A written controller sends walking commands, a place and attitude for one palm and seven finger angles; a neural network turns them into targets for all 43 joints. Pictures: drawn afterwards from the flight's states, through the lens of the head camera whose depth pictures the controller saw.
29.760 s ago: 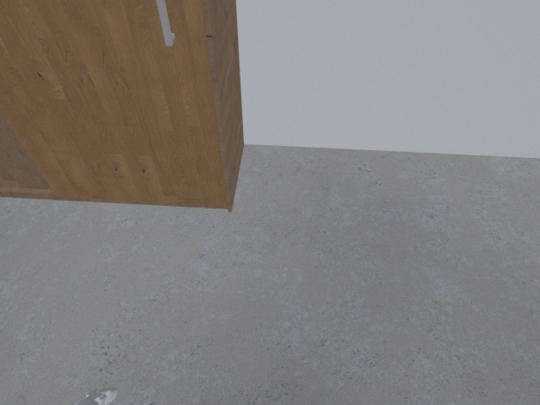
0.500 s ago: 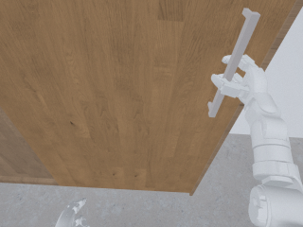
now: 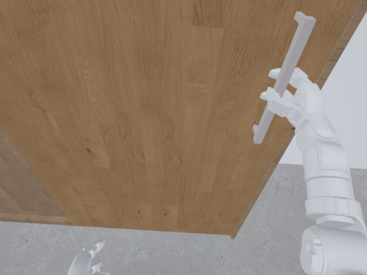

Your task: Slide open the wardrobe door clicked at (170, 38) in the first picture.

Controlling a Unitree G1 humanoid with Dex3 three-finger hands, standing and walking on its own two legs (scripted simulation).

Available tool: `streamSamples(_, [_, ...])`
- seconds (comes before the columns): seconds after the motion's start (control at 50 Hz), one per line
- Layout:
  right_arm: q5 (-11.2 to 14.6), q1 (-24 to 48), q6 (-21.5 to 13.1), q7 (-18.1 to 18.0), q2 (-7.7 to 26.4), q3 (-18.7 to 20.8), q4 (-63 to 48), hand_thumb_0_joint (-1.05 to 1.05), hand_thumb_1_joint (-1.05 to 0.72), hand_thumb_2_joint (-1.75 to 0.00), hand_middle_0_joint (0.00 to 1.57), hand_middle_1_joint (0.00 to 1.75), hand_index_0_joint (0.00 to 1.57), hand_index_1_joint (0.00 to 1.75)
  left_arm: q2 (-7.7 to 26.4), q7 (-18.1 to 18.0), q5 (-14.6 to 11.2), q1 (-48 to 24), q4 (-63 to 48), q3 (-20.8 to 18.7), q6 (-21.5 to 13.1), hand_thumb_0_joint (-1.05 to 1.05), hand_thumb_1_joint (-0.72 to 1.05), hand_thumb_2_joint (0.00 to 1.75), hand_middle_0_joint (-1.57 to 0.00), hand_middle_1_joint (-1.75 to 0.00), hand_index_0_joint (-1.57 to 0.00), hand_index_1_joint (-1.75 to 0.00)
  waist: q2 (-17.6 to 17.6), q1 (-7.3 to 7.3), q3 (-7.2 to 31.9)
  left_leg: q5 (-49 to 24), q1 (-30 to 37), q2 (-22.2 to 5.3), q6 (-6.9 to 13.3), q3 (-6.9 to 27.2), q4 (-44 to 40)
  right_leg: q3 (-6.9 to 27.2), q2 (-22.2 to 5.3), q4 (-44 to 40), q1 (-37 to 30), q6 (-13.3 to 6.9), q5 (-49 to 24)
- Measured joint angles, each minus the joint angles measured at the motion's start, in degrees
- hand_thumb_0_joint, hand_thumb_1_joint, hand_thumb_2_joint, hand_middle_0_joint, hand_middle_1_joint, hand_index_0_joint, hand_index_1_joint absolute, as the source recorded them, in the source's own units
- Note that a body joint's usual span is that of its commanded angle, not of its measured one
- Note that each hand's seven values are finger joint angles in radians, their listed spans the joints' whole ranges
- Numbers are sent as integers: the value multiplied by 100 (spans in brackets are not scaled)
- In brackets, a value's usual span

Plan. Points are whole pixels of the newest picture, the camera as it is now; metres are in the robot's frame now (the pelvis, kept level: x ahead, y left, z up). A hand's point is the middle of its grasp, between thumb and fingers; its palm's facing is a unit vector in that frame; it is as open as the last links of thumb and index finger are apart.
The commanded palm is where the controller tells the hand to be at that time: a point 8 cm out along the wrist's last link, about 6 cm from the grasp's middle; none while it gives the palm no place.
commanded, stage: grip the handle and tug to test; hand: right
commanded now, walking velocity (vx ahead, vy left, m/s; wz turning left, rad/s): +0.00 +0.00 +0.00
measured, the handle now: (275, 88) +0.48 -0.15 +0.21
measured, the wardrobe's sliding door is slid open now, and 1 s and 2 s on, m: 0.00 0.00 0.06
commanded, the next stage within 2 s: tug the door sideways, standing still in 0.38 s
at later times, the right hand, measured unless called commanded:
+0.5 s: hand (273, 102) +0.42 -0.14 +0.21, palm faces -0.02 +1.00 +0.01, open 6.1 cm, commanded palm +0.39 -0.18 +0.21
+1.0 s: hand (267, 101) +0.42 -0.12 +0.21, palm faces +0.05 +1.00 -0.04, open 5.6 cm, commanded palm +0.39 -0.12 +0.21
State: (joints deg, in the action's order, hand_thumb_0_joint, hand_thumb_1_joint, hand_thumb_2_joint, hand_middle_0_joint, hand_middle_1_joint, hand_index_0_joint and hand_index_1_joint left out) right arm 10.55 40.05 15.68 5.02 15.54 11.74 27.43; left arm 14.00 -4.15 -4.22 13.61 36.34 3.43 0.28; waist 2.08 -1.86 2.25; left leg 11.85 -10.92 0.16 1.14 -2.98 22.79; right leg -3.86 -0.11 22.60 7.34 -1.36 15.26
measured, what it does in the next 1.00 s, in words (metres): stands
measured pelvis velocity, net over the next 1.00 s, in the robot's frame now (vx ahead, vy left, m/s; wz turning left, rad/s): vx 0.01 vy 0.00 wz -0.06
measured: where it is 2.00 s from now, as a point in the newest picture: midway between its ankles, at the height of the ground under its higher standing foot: outside the picture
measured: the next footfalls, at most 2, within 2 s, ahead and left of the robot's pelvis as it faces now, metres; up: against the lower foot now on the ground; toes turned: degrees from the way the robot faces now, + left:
none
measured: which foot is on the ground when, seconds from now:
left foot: down 0.00-1.00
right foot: down 0.00-1.00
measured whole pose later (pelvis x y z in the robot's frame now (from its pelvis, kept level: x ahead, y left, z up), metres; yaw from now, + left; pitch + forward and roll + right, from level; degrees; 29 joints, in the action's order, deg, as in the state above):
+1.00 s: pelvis +0.01 +0.00 +0.00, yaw -3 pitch +1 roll +0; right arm 8.3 41.7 19.8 -2.9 8.5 3.8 21.7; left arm 12.1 -2.4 -3.1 11.3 38.0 3.5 0.9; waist 2.6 1.8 1.9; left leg 14.5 -10.8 -1.5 0.7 -5.8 24.9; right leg -0.8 1.3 24.4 8.3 -1.6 16.7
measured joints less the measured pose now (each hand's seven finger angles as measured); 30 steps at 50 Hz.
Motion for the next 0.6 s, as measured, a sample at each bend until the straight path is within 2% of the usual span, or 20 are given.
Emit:
streamSamples(0.26, [37, -317, 26, 27, 86, 193, -301, 1, -71, -79, 33, 135, 31, 133, 12, 27, -21, 31, -108, 4, 71, 2, 90, 90, -20, -30, -20, -30, 23, -74, 28, -28, 30, 66, 35, 77, -59, -78, -55, -89, -80, 35, -14])
streamSamples(0.4, [93, -611, 207, 66, 108, 254, -794, 0, -73, -76, 32, 135, 30, 133, 56, 47, -44, -4, -192, -20, 139, 2, 90, 90, -20, -30, -20, -30, 49, -82, 36, 3, 64, 98, 41, 113, -87, -114, -81, -134, -137, 48, 21])
streamSamples(0.52, [113, -747, 419, 45, 42, 186, -1193, 0, -73, -77, 32, 134, 29, 133, 80, 60, -46, -67, -211, -56, 169, 2, 90, 90, -20, -30, -20, -30, 65, -14, 49, 60, 85, 100, 40, 89, -89, -88, -85, -129, -144, 52, 72])
streamSamples(0.6, [47, -527, 539, -54, -113, -62, -1158, 0, -73, -80, 33, 135, 30, 135, 85, 47, -37, -106, -112, -93, 122, 2, 90, 90, -20, -30, -20, -30, 58, 105, 30, 124, 94, 58, 28, -29, -47, 35, -55, -36, -81, 45, 117])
